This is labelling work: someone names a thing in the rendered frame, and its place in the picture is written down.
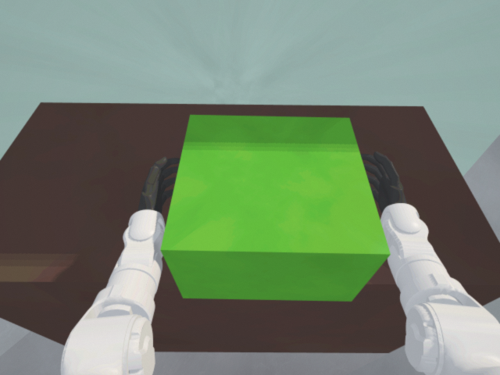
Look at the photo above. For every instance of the robot left forearm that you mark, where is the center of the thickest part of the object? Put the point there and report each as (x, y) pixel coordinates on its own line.
(135, 279)

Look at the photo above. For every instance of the robot left upper arm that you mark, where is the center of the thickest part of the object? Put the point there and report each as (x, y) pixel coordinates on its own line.
(113, 345)

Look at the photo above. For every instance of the carton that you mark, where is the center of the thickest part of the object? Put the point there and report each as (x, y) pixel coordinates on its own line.
(272, 208)

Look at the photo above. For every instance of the pedestal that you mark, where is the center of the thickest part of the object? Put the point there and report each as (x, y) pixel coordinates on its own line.
(73, 177)

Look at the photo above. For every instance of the robot right upper arm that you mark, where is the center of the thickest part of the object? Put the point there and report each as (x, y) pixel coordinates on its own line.
(444, 339)

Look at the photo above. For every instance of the robot left hand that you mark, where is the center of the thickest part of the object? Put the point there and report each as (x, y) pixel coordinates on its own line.
(153, 194)

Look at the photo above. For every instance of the robot right hand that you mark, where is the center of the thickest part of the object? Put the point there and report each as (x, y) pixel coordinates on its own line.
(388, 188)

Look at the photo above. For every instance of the robot right forearm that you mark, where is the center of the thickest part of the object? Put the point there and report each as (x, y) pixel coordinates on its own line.
(416, 268)

